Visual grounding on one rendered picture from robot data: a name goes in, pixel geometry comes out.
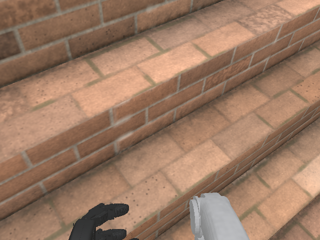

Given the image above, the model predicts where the robot left hand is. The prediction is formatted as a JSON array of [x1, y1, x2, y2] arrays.
[[68, 203, 139, 240]]

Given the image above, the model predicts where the right robot thigh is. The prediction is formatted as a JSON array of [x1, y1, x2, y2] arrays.
[[189, 192, 250, 240]]

